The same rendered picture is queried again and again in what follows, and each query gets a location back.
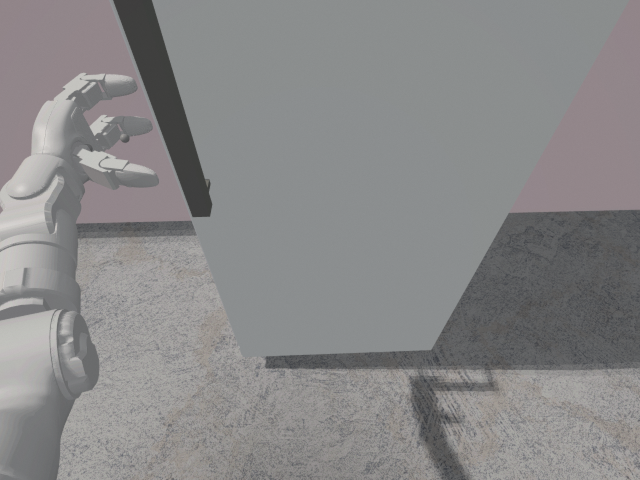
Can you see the fridge door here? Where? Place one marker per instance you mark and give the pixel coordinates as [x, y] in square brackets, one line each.
[363, 154]

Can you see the left robot hand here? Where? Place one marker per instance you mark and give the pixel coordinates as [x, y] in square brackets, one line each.
[61, 130]

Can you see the handle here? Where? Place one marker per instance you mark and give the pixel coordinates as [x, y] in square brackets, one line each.
[144, 35]

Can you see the left robot upper arm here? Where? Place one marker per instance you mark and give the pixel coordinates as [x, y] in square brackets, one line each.
[47, 360]

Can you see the left robot forearm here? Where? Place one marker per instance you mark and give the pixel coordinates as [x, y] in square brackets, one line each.
[39, 238]

